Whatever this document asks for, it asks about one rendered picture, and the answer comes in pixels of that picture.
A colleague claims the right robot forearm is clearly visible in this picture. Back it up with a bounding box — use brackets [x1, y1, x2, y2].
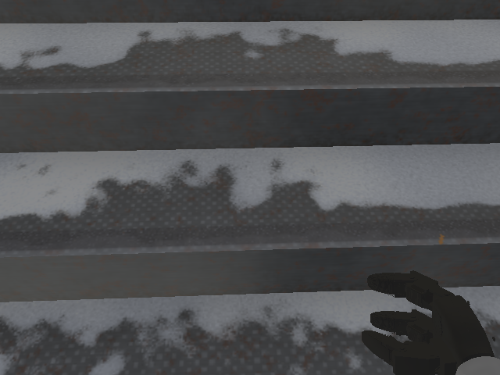
[455, 356, 500, 375]

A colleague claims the robot right hand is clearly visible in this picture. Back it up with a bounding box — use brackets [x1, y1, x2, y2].
[362, 270, 495, 375]

